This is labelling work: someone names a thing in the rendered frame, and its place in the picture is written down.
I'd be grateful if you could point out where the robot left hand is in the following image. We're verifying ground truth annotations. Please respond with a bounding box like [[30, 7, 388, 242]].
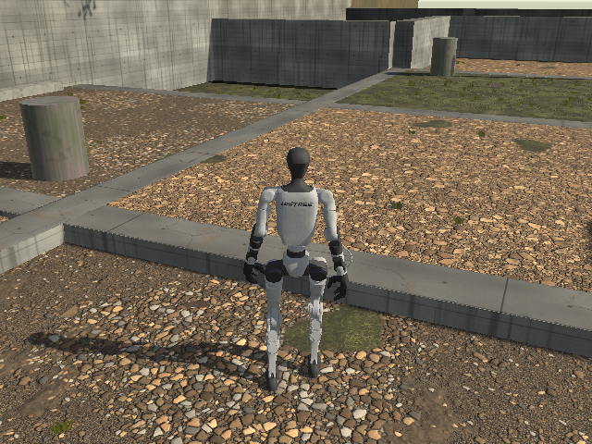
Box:
[[243, 262, 265, 284]]

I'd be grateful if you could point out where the left robot thigh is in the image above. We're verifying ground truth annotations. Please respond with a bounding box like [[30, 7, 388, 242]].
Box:
[[265, 259, 284, 329]]

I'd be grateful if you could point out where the robot right hand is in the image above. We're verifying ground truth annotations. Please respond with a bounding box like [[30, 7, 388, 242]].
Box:
[[327, 273, 349, 301]]

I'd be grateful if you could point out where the right robot upper arm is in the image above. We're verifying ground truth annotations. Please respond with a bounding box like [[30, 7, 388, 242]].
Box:
[[316, 188, 338, 241]]

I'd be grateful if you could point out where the robot left forearm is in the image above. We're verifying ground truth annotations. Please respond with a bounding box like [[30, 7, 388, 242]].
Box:
[[245, 223, 263, 265]]

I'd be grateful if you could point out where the robot right shin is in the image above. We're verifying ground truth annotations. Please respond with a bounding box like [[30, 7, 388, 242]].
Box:
[[309, 302, 323, 364]]

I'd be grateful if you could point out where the left robot upper arm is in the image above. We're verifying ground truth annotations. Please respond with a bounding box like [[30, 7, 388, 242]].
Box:
[[253, 187, 278, 238]]

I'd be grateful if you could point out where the robot right forearm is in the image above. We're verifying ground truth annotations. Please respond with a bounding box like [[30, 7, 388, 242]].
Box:
[[328, 228, 347, 276]]

